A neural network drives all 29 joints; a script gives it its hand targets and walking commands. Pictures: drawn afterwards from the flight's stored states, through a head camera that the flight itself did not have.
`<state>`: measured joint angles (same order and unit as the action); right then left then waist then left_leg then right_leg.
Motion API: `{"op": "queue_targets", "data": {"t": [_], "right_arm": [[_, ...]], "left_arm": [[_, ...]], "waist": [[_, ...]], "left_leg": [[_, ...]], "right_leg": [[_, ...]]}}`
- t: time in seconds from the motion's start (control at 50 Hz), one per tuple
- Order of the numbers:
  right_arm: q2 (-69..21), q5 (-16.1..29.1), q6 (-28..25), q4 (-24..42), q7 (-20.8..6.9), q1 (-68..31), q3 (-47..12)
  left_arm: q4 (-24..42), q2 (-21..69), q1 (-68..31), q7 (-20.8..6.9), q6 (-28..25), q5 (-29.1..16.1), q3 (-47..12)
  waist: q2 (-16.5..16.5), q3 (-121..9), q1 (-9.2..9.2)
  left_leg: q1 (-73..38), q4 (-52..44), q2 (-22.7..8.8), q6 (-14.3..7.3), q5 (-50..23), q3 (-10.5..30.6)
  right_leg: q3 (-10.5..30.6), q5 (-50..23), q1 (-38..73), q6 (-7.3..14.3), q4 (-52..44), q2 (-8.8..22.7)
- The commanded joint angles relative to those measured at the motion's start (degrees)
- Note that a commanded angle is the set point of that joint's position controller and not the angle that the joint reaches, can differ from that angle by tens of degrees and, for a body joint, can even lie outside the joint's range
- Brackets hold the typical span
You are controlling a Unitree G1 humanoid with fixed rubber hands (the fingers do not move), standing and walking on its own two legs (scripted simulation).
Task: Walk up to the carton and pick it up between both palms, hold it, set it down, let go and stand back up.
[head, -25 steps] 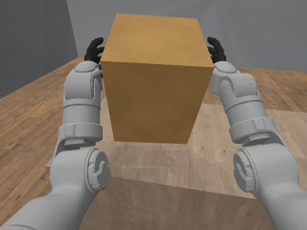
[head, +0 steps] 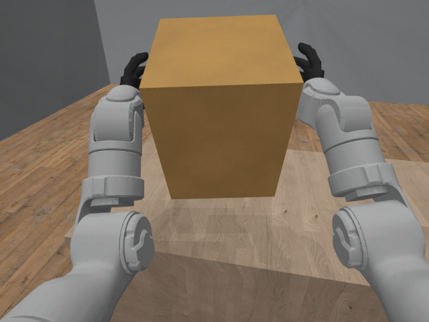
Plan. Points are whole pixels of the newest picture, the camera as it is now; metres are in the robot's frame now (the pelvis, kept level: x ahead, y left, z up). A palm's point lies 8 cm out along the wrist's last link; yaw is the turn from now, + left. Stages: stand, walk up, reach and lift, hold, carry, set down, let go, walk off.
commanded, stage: hold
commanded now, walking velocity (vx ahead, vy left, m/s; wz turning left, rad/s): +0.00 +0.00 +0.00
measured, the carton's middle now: (220, 112) +0.38 -0.02 +0.30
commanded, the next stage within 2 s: set down in 0.76 s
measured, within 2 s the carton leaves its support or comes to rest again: neither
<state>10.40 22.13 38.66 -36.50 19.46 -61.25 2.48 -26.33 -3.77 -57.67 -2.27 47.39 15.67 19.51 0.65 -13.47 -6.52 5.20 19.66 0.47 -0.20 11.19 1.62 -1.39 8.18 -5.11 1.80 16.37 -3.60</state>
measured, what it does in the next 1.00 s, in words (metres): stands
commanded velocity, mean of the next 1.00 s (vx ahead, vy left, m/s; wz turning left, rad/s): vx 0.00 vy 0.00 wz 0.00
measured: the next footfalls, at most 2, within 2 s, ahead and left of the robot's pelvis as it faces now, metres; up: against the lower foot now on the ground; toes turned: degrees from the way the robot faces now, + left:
none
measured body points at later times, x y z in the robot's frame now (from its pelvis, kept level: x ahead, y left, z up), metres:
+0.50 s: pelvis +0.00 -0.01 +0.00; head -0.11 +0.01 +0.44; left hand +0.39 +0.12 +0.33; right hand +0.36 -0.17 +0.34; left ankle -0.01 +0.11 -0.75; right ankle +0.01 -0.08 -0.75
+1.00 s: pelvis +0.00 +0.00 +0.00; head -0.13 +0.01 +0.43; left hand +0.36 +0.13 +0.37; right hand +0.34 -0.17 +0.39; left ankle -0.01 +0.11 -0.75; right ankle +0.01 -0.08 -0.75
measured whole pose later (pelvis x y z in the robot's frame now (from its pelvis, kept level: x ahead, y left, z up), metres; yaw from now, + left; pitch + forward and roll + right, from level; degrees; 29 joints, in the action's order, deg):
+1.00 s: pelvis +0.00 +0.00 +0.00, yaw +0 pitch -4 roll +0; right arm 10.9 17.1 33.2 -46.5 14.6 -68.1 1.5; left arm -30.4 -4.5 -62.0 -0.1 45.3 15.2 22.1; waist -0.1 -15.1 -6.5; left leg 4.4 19.7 0.5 -0.4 11.3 1.9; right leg -1.3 8.3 -4.2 2.2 16.3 -3.7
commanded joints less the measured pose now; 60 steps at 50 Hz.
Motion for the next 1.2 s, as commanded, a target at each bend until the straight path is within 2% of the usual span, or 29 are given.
{"op": "queue_targets", "data": {"t": [0.0,0.04,0.16,0.18,0.22,0.24,0.26,0.32,0.34,0.36,0.4,0.46,0.52,0.56,0.6,0.64,0.68,0.74,0.76,0.8,0.84,0.88,0.9,0.96,0.98,1.08,1.1,1.14,1.18], "right_arm": [[-29.7,5.4,2.8,0.7,-9.2,-36.2,-10.8],[-30.1,5.3,1.7,2.7,-10.6,-41.5,-9.5],[-33.9,-0.6,-5.8,5.2,-13.8,-58.6,-2.6],[-35.7,-0.4,-7.0,6.5,-13.8,-56.1,-2.7],[-37.8,-0.4,-9.8,8.2,-14.5,-59.8,-3.5],[-43.3,0.2,-10.9,12.7,-14.1,-58.4,-7.2],[-43.3,-0.3,-10.9,15.3,-13.5,-57.0,-6.5],[-45.3,1.1,-11.2,16.8,-12.6,-55.9,-10.1],[-45.2,2.6,-10.4,11.6,-13.1,-54.7,-11.4],[-45.0,2.6,-9.6,9.9,-12.0,-48.4,-11.2],[-42.9,3.9,-7.0,2.3,-11.1,-43.7,-12.2],[-39.1,6.1,-3.7,4.7,-8.6,-39.5,-14.0],[-34.0,7.9,-0.6,6.5,-7.5,-35.5,-15.1],[-29.9,5.7,0.0,1.7,-7.7,-38.7,-8.9],[-33.3,8.6,-0.8,7.3,-8.0,-40.4,-12.2],[-35.8,11.2,-1.8,14.8,-8.1,-42.1,-14.5],[-36.1,11.2,-2.6,16.3,-8.5,-43.2,-13.7],[-36.7,10.5,-4.3,18.2,-9.9,-45.4,-13.7],[-39.3,13.5,-7.9,26.9,-10.9,-55.0,-19.4],[-38.8,11.3,-6.2,16.8,-11.6,-47.0,-17.6],[-37.5,6.8,-7.2,6.8,-12.5,-47.1,-12.6],[-37.1,-1.4,-7.0,-9.5,-12.9,-44.6,-7.0],[-36.1,-2.3,-7.1,-8.2,-13.2,-43.6,-7.6],[-30.8,-8.6,-7.4,-9.9,-14.9,-46.0,-0.7],[-29.8,-8.3,-7.8,-8.6,-14.9,-47.6,0.1],[-27.7,-14.5,-14.1,-11.8,-15.0,-44.3,10.9],[-28.1,-15.6,-15.5,-10.6,-15.2,-45.4,11.5],[-29.9,-16.7,-19.1,-12.5,-15.5,-41.9,11.5],[-29.4,-17.8,-22.1,-12.3,-16.4,-43.6,12.6]], "left_arm": [[0.7,24.2,-33.3,-14.0,2.3,-2.1,-8.6],[1.6,24.6,-39.0,-13.8,1.8,-3.6,-9.8],[-8.9,29.6,-50.9,-10.7,-3.9,-8.1,-12.7],[-6.6,30.8,-51.1,-9.8,-4.9,-9.1,-13.9],[-6.0,34.2,-55.0,-7.5,-7.7,-11.4,-15.4],[-4.4,33.5,-54.3,-7.0,-9.2,-13.9,-16.8],[0.1,34.6,-55.2,-6.5,-9.5,-17.4,-20.8],[0.6,32.9,-52.7,-4.9,-9.8,-16.8,-19.4],[0.3,31.5,-51.1,-4.1,-9.0,-13.0,-16.3],[-0.3,30.7,-48.3,-4.7,-8.7,-13.4,-15.8],[-2.9,27.2,-41.5,-5.9,-6.1,-7.3,-9.5],[-5.3,22.9,-32.3,-10.6,-2.6,-3.1,-5.2],[1.2,23.6,-27.4,-13.3,0.7,-1.5,-7.0],[-1.6,24.5,-35.5,-14.1,0.3,-4.3,-10.1],[4.4,25.7,-38.6,-13.6,-0.4,-5.8,-11.0],[14.3,29.3,-42.7,-12.0,-1.3,-10.2,-16.7],[17.3,31.9,-47.9,-9.6,-2.9,-12.8,-21.8],[18.5,33.3,-49.5,-6.5,-4.5,-15.5,-24.6],[31.4,35.1,-54.5,-4.5,-6.9,-23.6,-32.7],[26.3,34.4,-51.6,-3.4,-6.8,-22.8,-31.7],[11.0,29.7,-51.3,-3.5,-7.9,-17.7,-23.8],[-5.4,23.0,-48.3,-6.9,-8.7,-7.9,-9.8],[-3.1,19.6,-45.6,-8.3,-8.4,-4.4,-5.3],[-19.2,12.8,-38.4,-14.4,-7.5,4.3,6.5],[-18.3,11.9,-39.3,-15.6,-7.6,4.5,7.6],[-19.2,13.2,-47.4,-16.5,-11.9,1.7,6.1],[-19.4,13.1,-46.8,-15.9,-12.8,1.2,6.4],[-14.2,17.8,-48.1,-13.5,-15.7,-0.2,0.2],[-15.7,18.2,-47.3,-11.9,-17.6,-1.1,-0.6]], "waist": [[-1.7,4.0,-0.27],[-2.8,0.8,0.91],[-3.3,-5.4,-0.64],[-3.3,-7.3,-2.0],[-4.3,-14.0,-0.86],[-0.2,-21.2,0.22],[-0.1,-25.8,-3.5],[0.2,-29.3,-0.84],[-0.8,-25.7,3.16],[0.1,-23.0,0.62],[-0.1,-13.1,3.76],[2.7,-5.9,3.83],[-0.6,-5.4,1.51],[-2.5,-4.2,-3.44],[-2.3,-9.7,-1.22],[-3.3,-20.0,-3.36],[-7.3,-22.7,-5.42],[-7.3,-28.4,-4.75],[-8.8,-38.4,-2.32],[-8.7,-34.3,-4.17],[-6.3,-23.8,0.12],[-0.2,-2.5,1.65],[2.5,2.2,3.7],[7.4,12.4,6.16],[8.4,9.2,6.76],[2.0,3.9,-0.97],[1.8,2.3,-0.4],[-2.0,-2.6,-3.88],[-2.0,-2.5,-3.32]], "left_leg": [[1.6,-5.8,0.4,0.3,0.1,-0.1],[4.2,-6.2,-1.0,1.1,2.0,0.0],[12.6,-7.4,-0.9,-0.3,15.8,0.3],[13.6,-6.9,-1.4,-0.6,14.3,0.9],[15.0,-7.4,-2.4,-1.7,15.9,1.9],[10.0,-4.3,-1.1,-1.7,6.8,0.8],[5.4,-2.7,-0.2,-0.4,2.7,1.1],[1.6,-0.6,1.1,-1.6,-2.5,0.4],[1.5,-0.9,0.9,-1.8,-5.1,0.4],[2.0,-0.5,1.3,-1.4,-7.1,0.4],[2.3,-1.9,1.7,-1.8,-6.7,0.2],[1.3,-1.0,3.0,-1.3,-8.4,-0.6],[-1.6,-2.4,2.3,0.3,-10.4,-0.3],[0.5,-3.0,1.4,2.1,-5.9,0.2],[-0.4,-1.4,1.5,2.5,-12.4,0.1],[-2.7,0.9,1.9,3.2,-18.6,0.7],[-4.3,2.6,1.2,5.0,-22.7,1.7],[-8.3,3.6,0.0,5.5,-25.3,2.8],[-12.2,5.4,-0.2,6.2,-32.9,3.6],[-14.4,5.5,-0.5,6.2,-31.7,3.5],[-11.2,2.9,0.4,3.6,-20.9,1.7],[1.6,-3.8,0.4,-0.8,0.6,0.9],[2.6,-5.6,0.6,-2.1,4.3,0.0],[4.2,-6.6,1.6,-5.0,8.6,-2.6],[2.7,-5.7,2.1,-4.6,6.1,-3.2],[3.5,-7.0,0.6,-2.2,6.9,-2.7],[3.1,-7.4,0.2,-2.6,6.0,-3.0],[1.0,-8.1,-0.7,-1.4,4.3,-2.0],[-1.2,-8.2,-1.5,-1.1,4.2,-1.6]], "right_leg": [[3.4,-6.9,7.6,-3.4,-2.3,1.7],[2.5,0.1,6.2,-2.2,-1.7,0.9],[1.7,12.1,3.5,-1.8,-1.4,0.4],[1.3,8.9,6.3,-2.6,-0.5,-0.4],[0.6,6.1,9.6,-3.0,1.8,-1.8],[1.8,-0.3,10.0,-3.7,1.0,-0.4],[2.8,-2.8,8.8,-4.2,0.3,1.1],[2.9,-6.7,10.0,-5.0,-1.0,1.5],[2.2,-7.5,9.5,-4.9,-0.3,0.8],[3.3,-11.3,11.4,-5.3,-0.5,1.8],[3.2,-12.3,11.6,-5.4,-1.0,1.8],[5.4,-23.6,14.2,-6.8,-1.3,3.4],[5.1,-28.8,16.1,-5.8,0.1,2.8],[3.5,-21.0,11.3,-4.3,0.2,1.2],[3.6,-27.8,14.2,-4.4,1.9,0.8],[2.9,-34.5,17.8,-4.6,3.6,-0.1],[1.4,-32.4,16.0,-3.9,3.9,-1.2],[1.1,-25.9,12.4,-3.7,2.9,-1.8],[-0.3,-26.0,9.1,-3.3,3.6,-3.3],[0.7,-23.6,7.0,-2.9,1.5,-2.6],[0.8,-15.4,3.1,-2.8,-0.6,-1.3],[2.3,-3.4,5.2,-3.8,-2.6,2.4],[3.0,1.8,5.9,-4.3,-3.6,3.6],[4.8,21.6,4.0,-4.8,-7.3,5.2],[5.7,23.8,4.5,-4.8,-8.0,5.5],[3.1,17.9,7.6,-3.4,-5.2,3.8],[2.3,14.5,9.2,-3.5,-4.3,3.7],[-1.7,5.1,12.4,-3.5,-1.2,1.9],[-2.9,3.4,10.2,-2.8,-1.2,1.3]]}}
